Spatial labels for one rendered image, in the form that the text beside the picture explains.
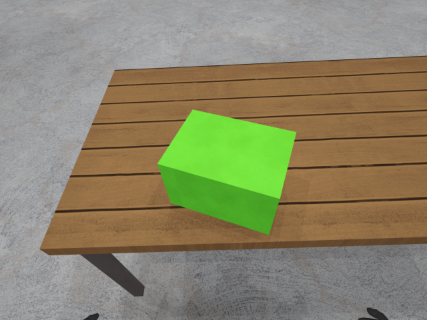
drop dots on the table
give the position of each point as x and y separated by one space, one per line
357 173

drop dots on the carton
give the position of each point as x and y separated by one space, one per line
227 168

